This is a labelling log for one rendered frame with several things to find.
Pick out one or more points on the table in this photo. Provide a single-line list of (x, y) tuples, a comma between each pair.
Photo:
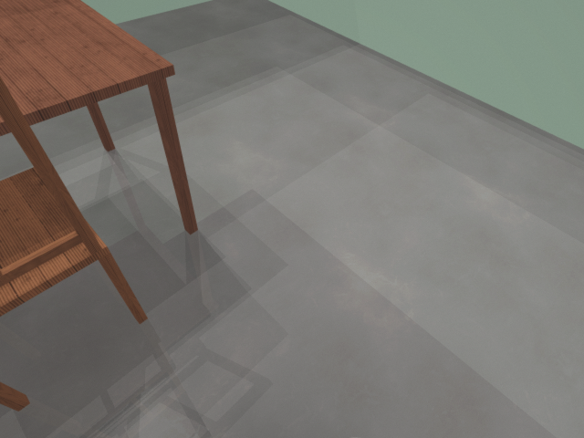
[(61, 55)]

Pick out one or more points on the chair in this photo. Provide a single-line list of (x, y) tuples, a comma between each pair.
[(44, 238)]

